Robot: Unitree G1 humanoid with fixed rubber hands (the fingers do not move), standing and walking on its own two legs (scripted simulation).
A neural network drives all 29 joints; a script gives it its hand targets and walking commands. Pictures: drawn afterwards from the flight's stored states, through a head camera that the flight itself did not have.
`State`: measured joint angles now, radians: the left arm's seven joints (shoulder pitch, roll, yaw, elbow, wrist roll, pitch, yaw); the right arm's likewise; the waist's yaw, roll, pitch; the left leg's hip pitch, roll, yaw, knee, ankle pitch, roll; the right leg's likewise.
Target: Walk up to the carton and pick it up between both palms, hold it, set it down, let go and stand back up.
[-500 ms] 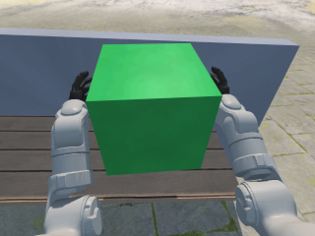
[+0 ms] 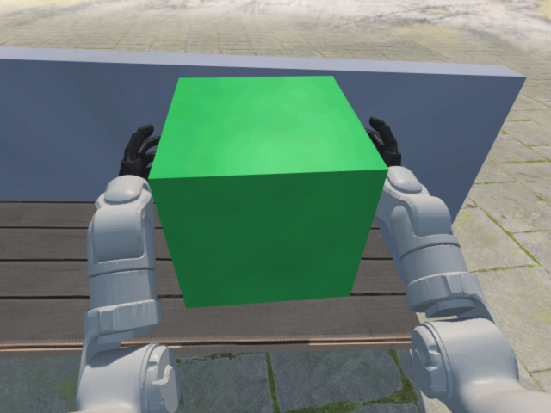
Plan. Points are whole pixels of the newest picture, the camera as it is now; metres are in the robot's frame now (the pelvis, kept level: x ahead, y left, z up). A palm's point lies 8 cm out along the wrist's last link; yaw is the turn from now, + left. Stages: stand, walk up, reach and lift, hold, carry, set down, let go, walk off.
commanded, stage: hold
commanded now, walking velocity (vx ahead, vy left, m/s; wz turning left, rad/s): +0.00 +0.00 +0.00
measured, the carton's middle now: (263, 185) +0.40 +0.01 +0.18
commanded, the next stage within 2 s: none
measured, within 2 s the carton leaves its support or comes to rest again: neither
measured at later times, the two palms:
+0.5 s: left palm (137, 180) +0.36 +0.18 +0.22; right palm (383, 169) +0.37 -0.16 +0.23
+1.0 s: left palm (138, 181) +0.35 +0.18 +0.22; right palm (384, 173) +0.36 -0.16 +0.23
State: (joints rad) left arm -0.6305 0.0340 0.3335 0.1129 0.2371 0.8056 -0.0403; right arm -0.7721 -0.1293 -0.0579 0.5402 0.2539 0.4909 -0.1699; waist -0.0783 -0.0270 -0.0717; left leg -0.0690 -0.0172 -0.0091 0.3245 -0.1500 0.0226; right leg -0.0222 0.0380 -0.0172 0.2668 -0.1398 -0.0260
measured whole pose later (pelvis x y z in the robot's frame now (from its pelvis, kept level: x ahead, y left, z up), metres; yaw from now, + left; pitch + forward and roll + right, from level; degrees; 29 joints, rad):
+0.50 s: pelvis +0.00 +0.00 +0.00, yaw +0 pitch -6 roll -1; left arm -0.64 0.04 0.33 0.13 0.24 0.80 -0.04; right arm -0.78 -0.13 -0.05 0.57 0.26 0.48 -0.17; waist -0.08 -0.03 -0.07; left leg -0.06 -0.02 -0.01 0.32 -0.15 0.02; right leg -0.02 0.04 -0.02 0.27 -0.14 -0.03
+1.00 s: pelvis +0.00 +0.00 +0.00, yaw +0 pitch -6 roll -1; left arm -0.64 0.03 0.34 0.12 0.24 0.81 -0.04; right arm -0.77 -0.13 -0.06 0.55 0.25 0.49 -0.17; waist -0.08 -0.03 -0.07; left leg -0.07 -0.02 -0.01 0.32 -0.15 0.02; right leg -0.02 0.04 -0.02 0.27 -0.14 -0.03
